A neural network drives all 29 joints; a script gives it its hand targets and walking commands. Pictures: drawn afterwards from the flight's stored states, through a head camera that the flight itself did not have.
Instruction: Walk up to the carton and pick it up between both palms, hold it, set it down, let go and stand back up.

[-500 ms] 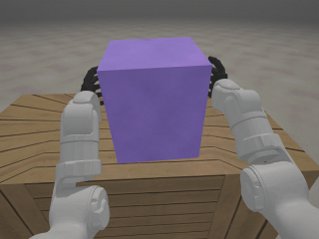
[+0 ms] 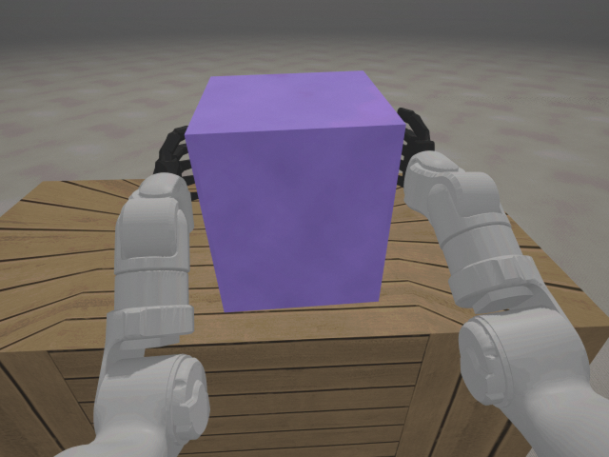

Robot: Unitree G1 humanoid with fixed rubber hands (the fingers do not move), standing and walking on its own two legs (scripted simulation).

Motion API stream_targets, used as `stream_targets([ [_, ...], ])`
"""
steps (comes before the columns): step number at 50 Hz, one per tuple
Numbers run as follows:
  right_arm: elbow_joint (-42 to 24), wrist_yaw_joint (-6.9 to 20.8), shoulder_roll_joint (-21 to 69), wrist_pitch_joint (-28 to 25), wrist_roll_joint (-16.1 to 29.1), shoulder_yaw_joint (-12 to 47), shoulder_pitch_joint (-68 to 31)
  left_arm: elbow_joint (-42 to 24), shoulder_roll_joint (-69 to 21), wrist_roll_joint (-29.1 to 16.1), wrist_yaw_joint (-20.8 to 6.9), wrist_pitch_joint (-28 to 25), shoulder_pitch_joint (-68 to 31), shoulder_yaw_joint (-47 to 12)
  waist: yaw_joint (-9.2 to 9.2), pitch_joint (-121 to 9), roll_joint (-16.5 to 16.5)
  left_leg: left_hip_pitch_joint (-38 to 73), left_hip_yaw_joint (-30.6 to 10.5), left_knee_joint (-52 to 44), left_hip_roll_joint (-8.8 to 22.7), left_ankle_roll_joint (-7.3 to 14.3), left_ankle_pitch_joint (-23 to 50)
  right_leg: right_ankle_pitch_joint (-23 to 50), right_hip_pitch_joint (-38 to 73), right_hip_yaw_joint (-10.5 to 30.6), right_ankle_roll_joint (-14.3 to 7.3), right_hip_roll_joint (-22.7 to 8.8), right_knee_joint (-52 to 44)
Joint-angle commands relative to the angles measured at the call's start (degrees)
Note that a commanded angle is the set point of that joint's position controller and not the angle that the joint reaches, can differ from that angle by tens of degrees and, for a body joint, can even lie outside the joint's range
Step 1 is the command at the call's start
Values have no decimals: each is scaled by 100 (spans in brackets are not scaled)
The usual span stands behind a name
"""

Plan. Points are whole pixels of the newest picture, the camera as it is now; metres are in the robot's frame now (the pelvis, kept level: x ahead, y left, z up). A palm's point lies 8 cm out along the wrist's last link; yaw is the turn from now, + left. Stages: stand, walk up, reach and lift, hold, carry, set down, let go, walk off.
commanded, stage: hold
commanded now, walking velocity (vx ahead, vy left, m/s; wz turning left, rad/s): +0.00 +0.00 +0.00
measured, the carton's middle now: (295, 189) +0.41 +0.04 +0.24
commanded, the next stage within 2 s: set down in 0.36 s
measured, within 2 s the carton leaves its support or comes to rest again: neither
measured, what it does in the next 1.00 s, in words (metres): stands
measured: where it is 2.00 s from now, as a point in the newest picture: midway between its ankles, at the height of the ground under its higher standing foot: outside the picture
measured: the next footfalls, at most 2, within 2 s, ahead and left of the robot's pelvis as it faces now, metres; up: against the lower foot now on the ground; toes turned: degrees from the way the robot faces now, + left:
none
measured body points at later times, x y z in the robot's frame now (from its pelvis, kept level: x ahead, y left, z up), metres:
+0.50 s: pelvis +0.00 +0.00 +0.00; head -0.09 +0.02 +0.44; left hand +0.37 +0.19 +0.28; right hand +0.40 -0.11 +0.29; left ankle +0.07 +0.11 -0.75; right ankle +0.00 -0.10 -0.75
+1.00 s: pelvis +0.01 +0.00 +0.00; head -0.05 +0.04 +0.45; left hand +0.41 +0.21 +0.23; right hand +0.43 -0.09 +0.28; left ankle +0.07 +0.11 -0.75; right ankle +0.00 -0.10 -0.75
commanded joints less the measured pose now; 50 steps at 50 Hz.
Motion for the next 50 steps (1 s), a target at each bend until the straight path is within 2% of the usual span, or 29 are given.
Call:
stream_targets([
  [1, -2025, 734, 3305, -57, 1044, 1561, -4543, -1287, -3536, -1485, -957, -597, -5283, -2391, -813, -2497, 397, 1950, -588, 38, -144, -192, 121, 1099, 28, 96, 341, 153, -637],
  [18, -2001, 736, 3294, -64, 1023, 1541, -4555, -1225, -3542, -1465, -966, -596, -5253, -2360, -818, -2460, 384, 1941, -590, 28, -144, -192, 98, 1069, 10, 92, 340, 153, -647],
  [19, -2083, 753, 3436, -225, 1061, 1527, -5079, -1103, -3598, -1342, -988, -691, -5356, -2464, -613, -2812, 224, 2230, -632, 85, -175, -118, 230, 1018, 38, 56, 291, 163, -680],
  [20, -1973, 750, 3345, -265, 981, 1413, -5012, -1004, -3580, -1306, -982, -727, -5322, -2425, -668, -2696, 236, 2289, -627, 75, -168, -117, 200, 942, -62, 39, 270, 150, -731],
  [24, -1526, 865, 3274, -689, 557, 909, -5408, -481, -3531, -1055, -1031, -1025, -5570, -1964, -594, -2435, 247, 2266, -561, 6, -148, -121, 35, 468, -199, -73, 210, 156, -801],
  [27, -814, 1029, 3199, -1152, 26, 399, -5532, 242, -3277, -615, -1142, -1333, -5614, -1238, -408, -1739, 230, 2020, -444, -207, -109, -48, -501, -260, -312, -97, 171, 121, -909],
  [30, 167, 1232, 3114, -1614, -582, -162, -5094, 1126, -2948, -17, -1291, -1628, -5124, -423, -189, -1073, 114, 1668, -260, -483, -65, 71, -1072, -838, -229, -135, 190, 58, -939],
  [32, 514, 1315, 2969, -1861, -863, -388, -4852, 1388, -2806, 279, -1362, -1758, -4743, -98, -94, -998, 51, 1756, -178, -516, -88, 114, -880, -696, -48, -182, 241, 41, -930],
  [34, 738, 1341, 2878, -2083, -1049, -495, -4668, 1475, -2730, 456, -1413, -1871, -4492, 34, -90, -954, 19, 1963, -108, -482, -124, 116, -506, -418, 94, -218, 294, 17, -933],
  [36, 853, 1334, 2858, -2266, -1156, -510, -4504, 1430, -2697, 531, -1453, -1964, -4397, 36, -124, -873, -13, 2156, -67, -428, -151, 115, -144, -155, 188, -255, 336, 6, -937],
  [39, 820, 1309, 2946, -2508, -1151, -341, -4316, 1017, -2740, 441, -1448, -2101, -4536, -229, -154, -945, 59, 2358, -43, -340, -165, 63, 323, 204, 326, -311, 355, 6, -899],
  [45, 456, 1309, 3230, -2865, -930, 310, -4024, -135, -2997, -41, -1180, -2428, -5028, -1166, -167, -2184, 373, 3134, -127, 89, -147, -144, 1660, 1254, 565, -402, 318, 59, -695],
  [50, 745, 1352, 3149, -2892, -964, 202, -3560, -374, -3102, -116, -1058, -2467, -4980, -1578, -310, -2160, 673, 3317, -231, 193, -112, -286, 1794, 1125, 350, -484, 255, 70, -703],
])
